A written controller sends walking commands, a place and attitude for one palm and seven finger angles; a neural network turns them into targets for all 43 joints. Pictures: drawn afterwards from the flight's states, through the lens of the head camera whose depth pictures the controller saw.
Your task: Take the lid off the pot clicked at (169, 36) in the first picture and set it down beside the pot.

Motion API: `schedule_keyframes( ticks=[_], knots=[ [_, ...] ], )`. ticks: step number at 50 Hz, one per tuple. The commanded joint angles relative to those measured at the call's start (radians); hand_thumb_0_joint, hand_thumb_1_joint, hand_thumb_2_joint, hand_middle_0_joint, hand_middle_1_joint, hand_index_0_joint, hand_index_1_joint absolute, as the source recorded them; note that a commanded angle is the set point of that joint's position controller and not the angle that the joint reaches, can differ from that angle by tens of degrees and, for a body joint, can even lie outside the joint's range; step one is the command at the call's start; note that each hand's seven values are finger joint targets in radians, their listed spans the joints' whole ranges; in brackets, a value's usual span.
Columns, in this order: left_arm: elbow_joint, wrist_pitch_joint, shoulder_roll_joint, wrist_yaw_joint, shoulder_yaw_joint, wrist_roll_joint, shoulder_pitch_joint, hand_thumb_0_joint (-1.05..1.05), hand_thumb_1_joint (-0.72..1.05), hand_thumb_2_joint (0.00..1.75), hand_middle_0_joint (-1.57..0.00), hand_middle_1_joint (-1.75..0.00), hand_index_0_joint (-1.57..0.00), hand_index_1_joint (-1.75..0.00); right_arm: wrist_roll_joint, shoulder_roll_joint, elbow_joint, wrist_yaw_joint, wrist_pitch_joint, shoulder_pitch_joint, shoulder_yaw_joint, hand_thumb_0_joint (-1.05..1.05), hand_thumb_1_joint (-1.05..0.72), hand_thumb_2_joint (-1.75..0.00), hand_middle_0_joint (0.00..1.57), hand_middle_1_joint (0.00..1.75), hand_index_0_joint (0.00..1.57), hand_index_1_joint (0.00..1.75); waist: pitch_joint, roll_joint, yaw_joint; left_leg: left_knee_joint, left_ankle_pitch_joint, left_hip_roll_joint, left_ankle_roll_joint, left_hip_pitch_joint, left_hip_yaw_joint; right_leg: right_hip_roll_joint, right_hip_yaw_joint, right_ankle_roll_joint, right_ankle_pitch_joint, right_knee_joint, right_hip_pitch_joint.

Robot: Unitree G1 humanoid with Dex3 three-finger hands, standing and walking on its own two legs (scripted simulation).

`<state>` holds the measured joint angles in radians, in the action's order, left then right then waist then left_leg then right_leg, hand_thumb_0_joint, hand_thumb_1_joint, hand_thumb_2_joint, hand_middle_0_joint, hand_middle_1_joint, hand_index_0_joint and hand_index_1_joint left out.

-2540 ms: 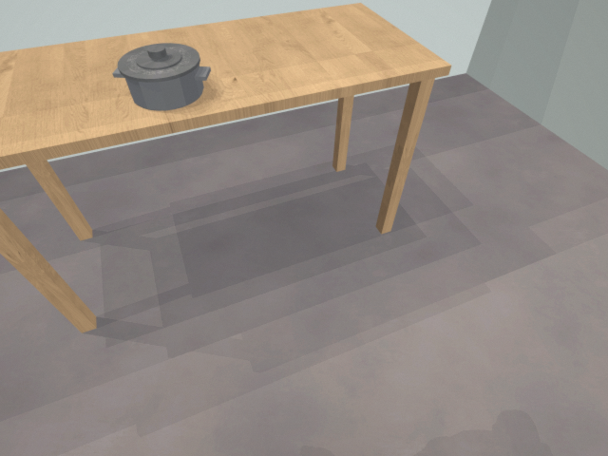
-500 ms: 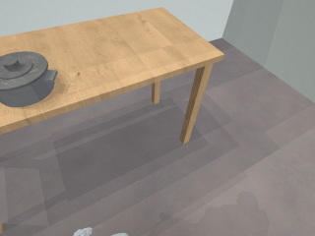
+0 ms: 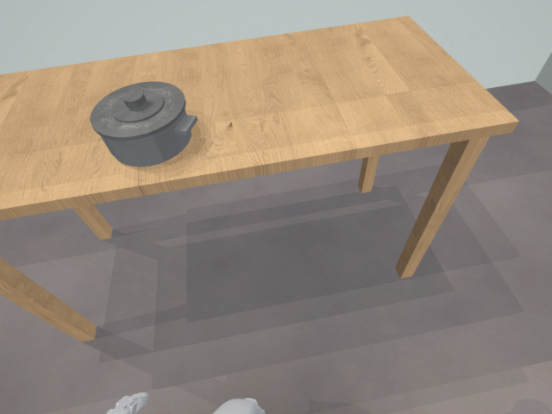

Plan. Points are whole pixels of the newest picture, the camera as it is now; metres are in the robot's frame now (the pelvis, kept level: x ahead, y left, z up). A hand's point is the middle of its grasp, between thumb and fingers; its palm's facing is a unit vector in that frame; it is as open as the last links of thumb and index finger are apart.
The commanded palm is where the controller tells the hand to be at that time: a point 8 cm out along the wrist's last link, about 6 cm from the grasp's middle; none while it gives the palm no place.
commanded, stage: turn to face it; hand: left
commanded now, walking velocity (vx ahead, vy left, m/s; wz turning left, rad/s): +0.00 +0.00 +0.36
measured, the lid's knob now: (134, 98) +0.65 +0.32 +0.10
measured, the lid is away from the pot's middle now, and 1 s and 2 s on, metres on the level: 0.00 0.00 0.00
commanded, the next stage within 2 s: take the last steps up to it in 0.24 s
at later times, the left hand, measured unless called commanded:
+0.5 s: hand out of the picture -0.04 +0.24 -0.17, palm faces +0.26 -0.94 -0.23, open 7.4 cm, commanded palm none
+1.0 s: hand out of the picture +0.08 +0.19 -0.15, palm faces +0.27 -0.94 -0.21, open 7.3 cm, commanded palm none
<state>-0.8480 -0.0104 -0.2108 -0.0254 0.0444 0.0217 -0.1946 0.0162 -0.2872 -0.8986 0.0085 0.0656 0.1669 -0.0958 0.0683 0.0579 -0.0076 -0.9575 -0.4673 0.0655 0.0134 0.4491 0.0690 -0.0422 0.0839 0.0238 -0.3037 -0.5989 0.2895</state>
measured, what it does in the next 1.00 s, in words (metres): walks ahead: left foot, then right foot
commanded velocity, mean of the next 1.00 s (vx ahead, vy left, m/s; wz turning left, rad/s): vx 0.18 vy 0.01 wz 0.13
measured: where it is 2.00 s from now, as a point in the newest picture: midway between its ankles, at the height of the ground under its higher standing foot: (282, 411)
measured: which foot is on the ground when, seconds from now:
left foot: up 0.00-0.32, down 0.34-0.78, up 0.80-1.00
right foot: down 0.00-0.34, up 0.36-0.74, down 0.76-1.00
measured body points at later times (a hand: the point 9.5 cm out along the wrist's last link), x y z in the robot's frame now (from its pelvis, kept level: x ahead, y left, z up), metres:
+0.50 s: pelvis +0.00 +0.03 +0.01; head +0.02 +0.06 +0.46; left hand -0.06 +0.28 -0.15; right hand +0.14 -0.18 -0.12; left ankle -0.04 +0.12 -0.73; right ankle +0.00 -0.11 -0.66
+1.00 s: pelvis +0.12 +0.02 +0.02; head +0.14 +0.01 +0.46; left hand +0.07 +0.24 -0.13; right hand +0.16 -0.21 -0.15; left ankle +0.10 +0.16 -0.66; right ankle +0.10 -0.08 -0.73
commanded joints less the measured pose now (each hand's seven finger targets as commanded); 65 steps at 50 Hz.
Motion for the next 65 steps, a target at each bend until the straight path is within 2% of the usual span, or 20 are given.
schedule_keyframes(
  ticks=[1, 8, 15, 16, 17, 18, 22, 33, 36, 37, 39, 40, 43, 46, 55, 59, 60, 61, 62, 65],
  knots=[
    [0.068, 0.026, -0.169, -0.012, 0.037, 0.003, -0.020, 0.00, 0.90, 0.90, -0.20, -0.30, -0.20, -0.30, 0.008, -0.053, 0.070, 0.016, -0.017, -0.012, -0.003, 0.00, -0.90, -0.90, 0.20, 0.30, 0.20, 0.30, -0.036, -0.218, -0.008, -0.284, 0.060, -0.070, 0.030, 0.125, -0.020, -0.266, -0.184, 0.112, 0.363, 0.262, -0.095],
    [0.006, 0.023, -0.209, -0.011, 0.043, 0.010, -0.164, 0.00, 0.90, 0.90, -0.20, -0.30, -0.20, -0.30, -0.006, -0.013, 0.078, 0.016, -0.017, -0.129, 0.025, 0.00, -0.90, -0.90, 0.20, 0.30, 0.20, 0.30, -0.091, -0.239, 0.066, 0.022, 0.015, -0.066, 0.044, 0.029, -0.108, -0.280, -0.110, 0.133, 0.591, 0.214, -0.229],
    [-0.032, 0.007, -0.216, -0.009, 0.055, -0.001, -0.116, 0.00, 0.90, 0.90, -0.20, -0.30, -0.20, -0.30, -0.010, -0.020, 0.027, 0.004, -0.046, -0.013, 0.036, 0.00, -0.90, -0.90, 0.20, 0.30, 0.20, 0.30, -0.151, -0.238, 0.004, 0.514, 0.232, -0.068, 0.006, -0.280, -0.149, -0.256, -0.020, 0.048, 0.501, 0.075, -0.150],
    [-0.025, 0.002, -0.179, -0.005, 0.049, -0.010, -0.127, 0.00, 0.90, 0.90, -0.20, -0.30, -0.20, -0.30, -0.003, -0.085, 0.019, 0.001, -0.056, 0.027, 0.023, 0.00, -0.90, -0.90, 0.20, 0.30, 0.20, 0.30, -0.184, -0.090, -0.015, 0.594, 0.401, -0.173, -0.029, -0.442, -0.046, -0.204, 0.032, -0.010, 0.319, -0.061, -0.015],
    [0.001, -0.002, -0.108, 0.001, 0.031, -0.013, -0.135, 0.00, 0.90, 0.90, -0.20, -0.30, -0.20, -0.30, 0.004, -0.174, 0.021, -0.003, -0.059, 0.061, 0.004, 0.00, -0.90, -0.90, 0.20, 0.30, 0.20, 0.30, -0.173, 0.204, -0.025, 0.607, 0.772, -0.422, -0.153, -0.539, 0.256, -0.078, 0.071, -0.084, -0.198, -0.226, 0.231],
    [0.020, -0.012, -0.109, -0.003, 0.020, -0.002, -0.093, 0.00, 0.90, 0.90, -0.20, -0.30, -0.20, -0.30, 0.001, -0.202, 0.017, -0.008, -0.043, 0.090, 0.002, 0.00, -0.90, -0.90, 0.20, 0.30, 0.20, 0.30, -0.147, 0.154, -0.045, 0.619, 0.742, -0.485, -0.240, -0.470, 0.280, -0.066, -0.001, -0.075, -0.346, -0.362, 0.252],
    [-0.061, -0.004, -0.111, 0.026, 0.027, 0.003, -0.076, 0.00, 0.90, 0.90, -0.20, -0.30, -0.20, -0.30, 0.002, -0.078, -0.001, -0.028, -0.072, 0.035, 0.037, 0.00, -0.90, -0.90, 0.20, 0.30, 0.20, 0.30, -0.040, 0.099, 0.000, 0.710, 0.353, -0.305, -0.194, -0.359, 0.152, -0.053, -0.067, -0.063, -0.094, -0.515, 0.295],
    [-0.047, 0.022, -0.052, 0.046, 0.008, 0.003, 0.009, 0.00, 0.90, 0.90, -0.20, -0.30, -0.20, -0.30, 0.007, -0.059, -0.092, -0.029, -0.109, 0.188, 0.027, 0.00, -0.90, -0.90, 0.20, 0.30, 0.20, 0.30, 0.038, 0.059, -0.027, 0.786, 0.092, -0.309, -0.224, -0.296, 0.163, -0.045, -0.022, -0.049, -0.072, -0.113, 0.169],
    [-0.085, 0.035, -0.045, 0.046, 0.016, 0.005, -0.096, 0.00, 0.90, 0.90, -0.20, -0.30, -0.20, -0.30, 0.006, -0.053, -0.106, -0.030, -0.107, 0.170, 0.032, 0.00, -0.90, -0.90, 0.20, 0.30, 0.20, 0.30, -0.002, 0.011, 0.029, 0.662, 0.084, -0.261, -0.175, -0.200, 0.104, 0.004, 0.011, -0.046, 0.023, 0.081, -0.075],
    [-0.116, 0.045, -0.066, 0.040, 0.023, 0.007, -0.173, 0.00, 0.90, 0.90, -0.20, -0.30, -0.20, -0.30, 0.002, -0.029, -0.113, -0.029, -0.109, 0.168, 0.039, 0.00, -0.90, -0.90, 0.20, 0.30, 0.20, 0.30, -0.029, -0.053, 0.062, 0.531, 0.074, -0.201, -0.134, -0.119, 0.054, -0.010, -0.025, -0.032, 0.038, 0.165, -0.230],
    [-0.159, 0.055, -0.223, 0.021, 0.058, 0.004, -0.364, 0.00, 0.90, 0.90, -0.20, -0.30, -0.20, -0.30, -0.004, 0.038, -0.055, -0.016, -0.115, 0.125, 0.052, 0.00, -0.90, -0.90, 0.20, 0.30, 0.20, 0.30, -0.054, -0.381, 0.140, 0.050, -0.144, -0.043, -0.057, 0.236, -0.131, -0.394, -0.572, 0.145, -0.256, 0.425, -0.436],
    [-0.165, 0.061, -0.202, 0.014, 0.054, -0.007, -0.364, 0.00, 0.90, 0.90, -0.20, -0.30, -0.20, -0.30, 0.004, -0.010, -0.058, -0.011, -0.109, 0.086, 0.038, 0.00, -0.90, -0.90, 0.20, 0.30, 0.20, 0.30, -0.033, -0.325, 0.136, -0.089, -0.082, -0.094, -0.065, 0.241, -0.048, -0.396, -0.614, 0.172, -0.344, 0.474, -0.331],
    [-0.130, 0.071, -0.096, 0.005, 0.030, -0.004, -0.188, 0.00, 0.90, 0.90, -0.20, -0.30, -0.20, -0.30, 0.006, 0.033, -0.101, 0.002, -0.099, 0.126, 0.031, 0.00, -0.90, -0.90, 0.20, 0.30, 0.20, 0.30, 0.011, -0.134, 0.032, -0.159, 0.130, -0.159, -0.042, 0.187, -0.045, -0.301, -0.347, 0.146, -0.124, 0.451, -0.179],
    [-0.151, 0.089, -0.053, 0.005, 0.015, -0.002, -0.199, 0.00, 0.90, 0.90, -0.20, -0.30, -0.20, -0.30, 0.007, 0.078, -0.116, 0.004, -0.088, 0.146, 0.038, 0.00, -0.90, -0.90, 0.20, 0.30, 0.20, 0.30, 0.018, -0.161, 0.007, -0.084, 0.201, -0.162, -0.003, 0.144, -0.098, -0.238, -0.158, 0.120, 0.266, 0.415, -0.157],
    [-0.220, 0.088, -0.077, -0.005, 0.009, 0.003, -0.272, 0.00, 0.90, 0.90, -0.20, -0.30, -0.20, -0.30, -0.002, 0.097, -0.065, 0.019, -0.094, -0.024, 0.047, 0.00, -0.90, -0.90, 0.20, 0.30, 0.20, 0.30, 0.030, -0.212, 0.039, 0.215, 0.253, -0.124, -0.010, 0.054, -0.170, -0.222, -0.071, 0.104, 0.595, 0.335, -0.222],
    [-0.223, 0.071, -0.079, -0.012, 0.013, -0.002, -0.228, 0.00, 0.90, 0.90, -0.20, -0.30, -0.20, -0.30, 0.004, 0.060, -0.111, -0.001, -0.107, 0.125, 0.046, 0.00, -0.90, -0.90, 0.20, 0.30, 0.20, 0.30, -0.035, -0.193, -0.043, 0.465, 0.383, -0.069, -0.039, -0.263, -0.172, -0.157, -0.021, 0.053, 0.652, 0.082, -0.178],
    [-0.221, 0.064, -0.044, -0.016, 0.004, -0.010, -0.255, 0.00, 0.90, 0.90, -0.20, -0.30, -0.20, -0.30, 0.013, 0.000, -0.136, -0.015, -0.116, 0.218, 0.037, 0.00, -0.90, -0.90, 0.20, 0.30, 0.20, 0.30, -0.133, -0.067, -0.069, 0.463, 0.735, -0.191, -0.067, -0.468, -0.074, -0.094, 0.010, 0.008, 0.467, -0.098, -0.084],
    [-0.225, 0.056, 0.012, -0.022, -0.009, -0.027, -0.335, 0.00, 0.90, 0.90, -0.20, -0.30, -0.20, -0.30, 0.010, -0.075, -0.138, -0.028, -0.114, 0.263, 0.029, 0.00, -0.90, -0.90, 0.20, 0.30, 0.20, 0.30, -0.252, 0.142, -0.047, 0.461, 1.226, -0.426, -0.181, -0.624, 0.174, 0.005, 0.025, -0.034, -0.113, -0.283, 0.054],
    [-0.233, 0.046, 0.005, -0.032, -0.012, -0.024, -0.348, 0.00, 0.90, 0.90, -0.20, -0.30, -0.20, -0.30, -0.009, -0.077, -0.138, -0.042, -0.101, 0.235, 0.041, 0.00, -0.90, -0.90, 0.20, 0.30, 0.20, 0.30, -0.271, 0.121, -0.027, 0.528, 1.353, -0.476, -0.222, -0.531, 0.174, 0.018, -0.073, -0.032, -0.345, -0.407, -0.004],
    [-0.235, -0.001, -0.018, -0.038, -0.006, -0.017, -0.256, 0.00, 0.90, 0.90, -0.20, -0.30, -0.20, -0.30, -0.012, -0.029, -0.103, -0.063, -0.084, 0.058, 0.054, 0.00, -0.90, -0.90, 0.20, 0.30, 0.20, 0.30, -0.089, 0.062, 0.009, 0.624, 1.061, -0.450, -0.229, -0.277, 0.125, -0.026, -0.154, -0.051, -0.275, -0.435, 0.029]
  ],
)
